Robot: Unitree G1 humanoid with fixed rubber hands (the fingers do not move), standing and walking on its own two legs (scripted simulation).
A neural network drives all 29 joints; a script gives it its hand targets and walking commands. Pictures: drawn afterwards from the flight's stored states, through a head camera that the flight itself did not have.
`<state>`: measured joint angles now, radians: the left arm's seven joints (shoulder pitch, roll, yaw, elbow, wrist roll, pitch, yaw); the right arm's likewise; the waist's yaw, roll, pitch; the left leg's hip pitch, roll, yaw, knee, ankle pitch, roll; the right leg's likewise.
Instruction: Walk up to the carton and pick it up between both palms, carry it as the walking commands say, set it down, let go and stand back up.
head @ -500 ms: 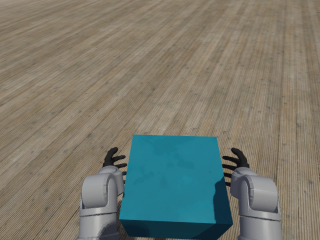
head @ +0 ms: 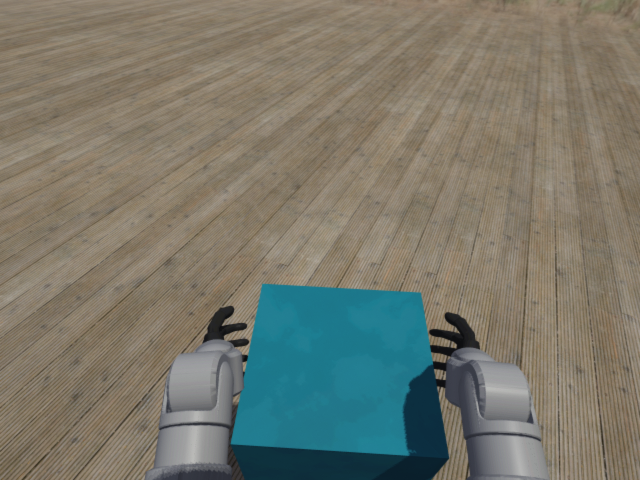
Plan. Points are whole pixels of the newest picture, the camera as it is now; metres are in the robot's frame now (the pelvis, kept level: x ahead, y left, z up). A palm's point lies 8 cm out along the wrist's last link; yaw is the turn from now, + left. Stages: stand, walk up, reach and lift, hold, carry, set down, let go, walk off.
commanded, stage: carry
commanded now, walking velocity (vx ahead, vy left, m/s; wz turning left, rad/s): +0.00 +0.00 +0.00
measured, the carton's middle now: (336, 385) +0.30 +0.01 -0.03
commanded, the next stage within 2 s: none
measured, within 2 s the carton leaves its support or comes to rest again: neither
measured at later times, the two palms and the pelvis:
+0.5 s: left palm (229, 365) +0.25 +0.14 +0.07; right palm (497, 388) +0.25 -0.17 +0.07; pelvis -0.02 +0.00 +0.02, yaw -1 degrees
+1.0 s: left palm (229, 370) +0.26 +0.15 +0.05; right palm (489, 387) +0.26 -0.17 +0.05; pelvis -0.01 -0.01 +0.01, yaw +0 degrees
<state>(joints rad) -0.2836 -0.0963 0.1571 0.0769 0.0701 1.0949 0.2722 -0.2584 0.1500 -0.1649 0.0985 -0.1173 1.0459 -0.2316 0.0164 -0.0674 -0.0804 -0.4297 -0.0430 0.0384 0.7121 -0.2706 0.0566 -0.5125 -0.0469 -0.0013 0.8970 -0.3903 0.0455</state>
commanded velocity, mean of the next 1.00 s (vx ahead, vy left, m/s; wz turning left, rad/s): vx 0.00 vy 0.00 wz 0.00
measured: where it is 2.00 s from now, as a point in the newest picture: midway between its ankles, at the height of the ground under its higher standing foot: outside the picture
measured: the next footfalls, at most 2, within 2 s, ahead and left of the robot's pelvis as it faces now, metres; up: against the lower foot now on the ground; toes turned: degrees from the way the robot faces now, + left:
right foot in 0.10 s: +0.06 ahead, -0.11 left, +0.00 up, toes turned +1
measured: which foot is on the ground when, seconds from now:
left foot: down 0.00-1.00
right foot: up 0.00-0.08, down 0.10-1.00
